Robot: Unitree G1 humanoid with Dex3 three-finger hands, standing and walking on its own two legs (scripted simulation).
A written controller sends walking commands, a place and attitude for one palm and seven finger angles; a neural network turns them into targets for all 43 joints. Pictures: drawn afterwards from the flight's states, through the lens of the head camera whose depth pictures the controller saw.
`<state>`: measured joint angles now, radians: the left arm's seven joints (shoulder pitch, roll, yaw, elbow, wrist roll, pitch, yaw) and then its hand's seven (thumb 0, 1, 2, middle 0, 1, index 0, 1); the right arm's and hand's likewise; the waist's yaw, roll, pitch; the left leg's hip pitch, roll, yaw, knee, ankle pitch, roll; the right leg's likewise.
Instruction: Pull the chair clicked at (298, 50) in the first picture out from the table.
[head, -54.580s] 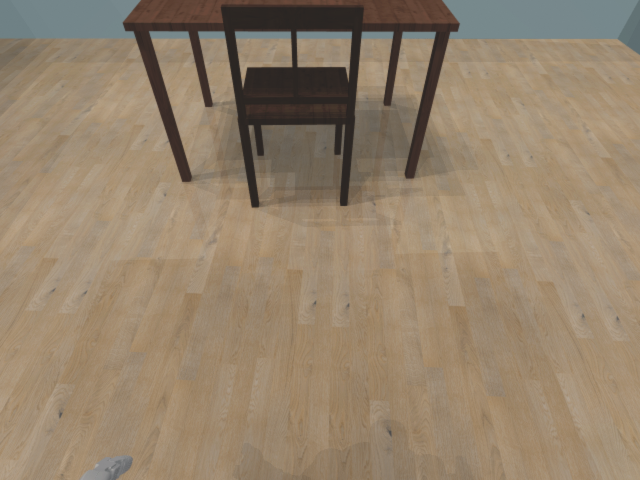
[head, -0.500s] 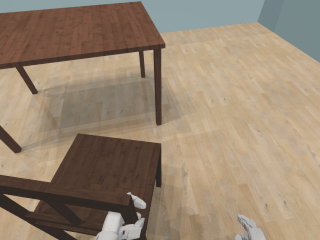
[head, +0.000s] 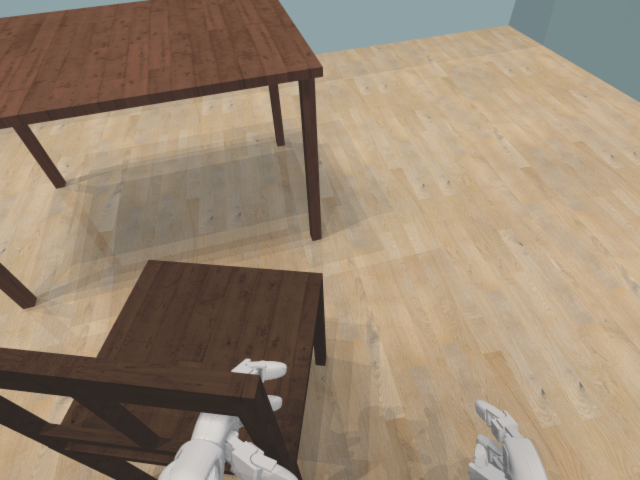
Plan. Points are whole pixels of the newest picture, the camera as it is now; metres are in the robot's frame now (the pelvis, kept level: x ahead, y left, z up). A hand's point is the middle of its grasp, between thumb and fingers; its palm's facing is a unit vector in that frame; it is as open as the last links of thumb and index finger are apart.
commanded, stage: open the thumb and straighten the fingers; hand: left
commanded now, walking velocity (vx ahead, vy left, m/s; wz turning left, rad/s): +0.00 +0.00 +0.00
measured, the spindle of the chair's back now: (121, 419) +0.23 +0.28 -0.07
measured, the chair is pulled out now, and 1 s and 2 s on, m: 0.64 0.64 0.64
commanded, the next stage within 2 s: draw the fingers out of the gap in 0.22 s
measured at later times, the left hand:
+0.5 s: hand (240, 442) +0.19 +0.10 -0.03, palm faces -0.13 -0.99 -0.10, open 17.4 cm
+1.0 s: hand out of the picture +0.12 +0.09 -0.02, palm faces -0.14 -0.99 -0.06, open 17.5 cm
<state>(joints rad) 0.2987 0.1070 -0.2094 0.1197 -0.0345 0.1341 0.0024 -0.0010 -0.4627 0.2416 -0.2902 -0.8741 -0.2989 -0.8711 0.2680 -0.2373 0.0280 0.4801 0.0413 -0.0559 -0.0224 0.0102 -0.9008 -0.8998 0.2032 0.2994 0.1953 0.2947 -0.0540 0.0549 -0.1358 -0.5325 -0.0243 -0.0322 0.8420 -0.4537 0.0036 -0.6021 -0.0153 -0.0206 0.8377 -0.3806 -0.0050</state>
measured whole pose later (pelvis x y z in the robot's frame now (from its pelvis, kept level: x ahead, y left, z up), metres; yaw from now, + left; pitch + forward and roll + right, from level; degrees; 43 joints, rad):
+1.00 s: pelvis +0.00 +0.01 -0.02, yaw +1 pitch +11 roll -1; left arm 0.82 0.15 -0.27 -0.39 0.06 0.20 0.00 -0.01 -0.53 0.21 0.00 0.00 0.00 0.00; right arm 0.32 -0.20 0.03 0.32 0.04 -0.06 -0.06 0.01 -0.90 -0.90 0.21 0.30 0.20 0.30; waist -0.04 0.05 -0.19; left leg -0.67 -0.03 -0.06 1.02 -0.54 0.01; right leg -0.72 -0.02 -0.05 0.98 -0.46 0.00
